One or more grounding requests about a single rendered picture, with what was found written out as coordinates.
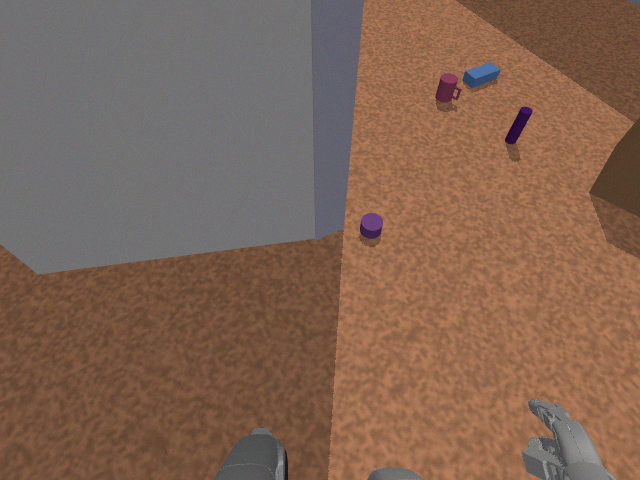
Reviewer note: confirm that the right robot arm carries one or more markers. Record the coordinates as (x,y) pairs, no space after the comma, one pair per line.
(586,471)

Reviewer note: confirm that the right robot hand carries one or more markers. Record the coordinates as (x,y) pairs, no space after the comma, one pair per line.
(546,458)

